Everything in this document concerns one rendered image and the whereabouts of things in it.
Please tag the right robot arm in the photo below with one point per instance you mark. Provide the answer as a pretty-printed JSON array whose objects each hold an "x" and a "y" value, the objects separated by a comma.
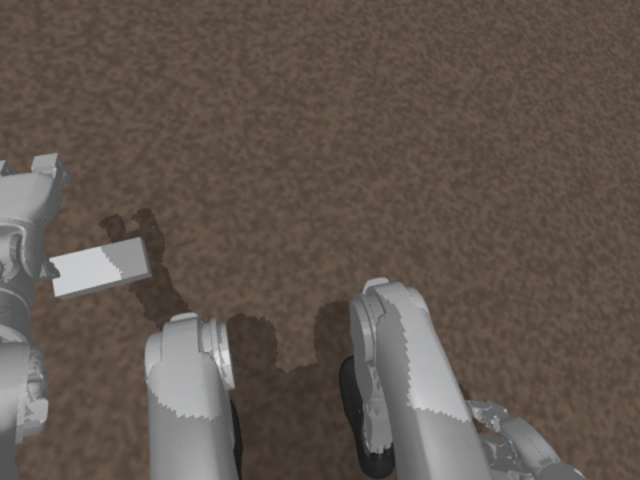
[{"x": 560, "y": 471}]

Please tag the left robot arm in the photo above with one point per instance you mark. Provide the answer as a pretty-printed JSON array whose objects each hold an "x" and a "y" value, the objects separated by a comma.
[{"x": 23, "y": 383}]

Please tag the right robot hand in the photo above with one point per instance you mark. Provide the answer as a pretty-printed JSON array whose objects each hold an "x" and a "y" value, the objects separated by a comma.
[{"x": 522, "y": 453}]

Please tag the right robot foot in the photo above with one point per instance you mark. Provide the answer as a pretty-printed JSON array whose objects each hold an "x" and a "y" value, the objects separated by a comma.
[{"x": 374, "y": 465}]

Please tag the small box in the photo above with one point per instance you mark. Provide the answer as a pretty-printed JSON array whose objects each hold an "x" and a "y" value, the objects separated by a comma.
[{"x": 100, "y": 268}]

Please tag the left robot hand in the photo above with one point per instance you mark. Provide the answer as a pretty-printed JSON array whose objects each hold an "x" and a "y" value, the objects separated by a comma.
[{"x": 34, "y": 197}]

